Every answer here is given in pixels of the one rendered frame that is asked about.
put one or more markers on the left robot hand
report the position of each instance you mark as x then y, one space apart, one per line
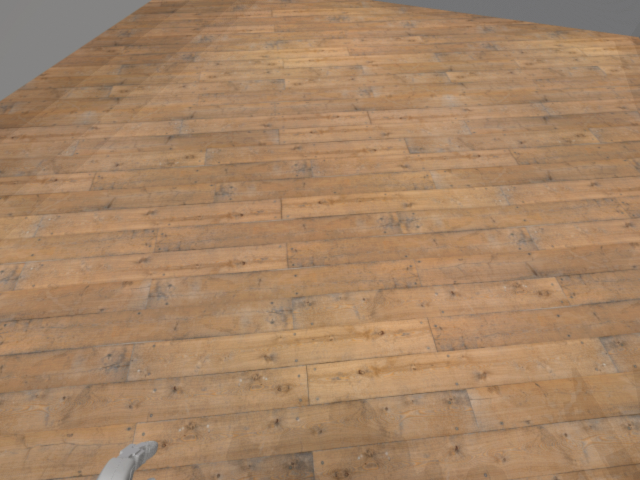
129 460

